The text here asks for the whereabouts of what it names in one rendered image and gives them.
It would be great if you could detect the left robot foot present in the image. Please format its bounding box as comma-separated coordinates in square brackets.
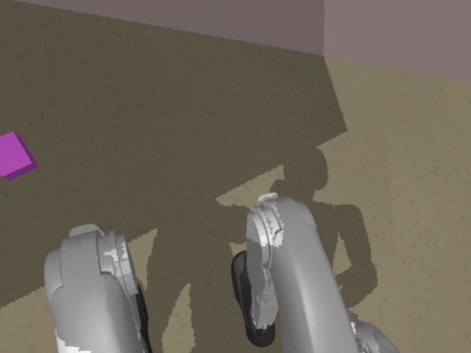
[135, 284, 152, 353]

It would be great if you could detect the small box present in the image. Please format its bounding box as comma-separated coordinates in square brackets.
[0, 131, 38, 180]

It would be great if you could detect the right robot foot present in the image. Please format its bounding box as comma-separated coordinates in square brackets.
[231, 252, 275, 347]

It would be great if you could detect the right robot hand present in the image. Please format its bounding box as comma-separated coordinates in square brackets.
[347, 310, 400, 353]

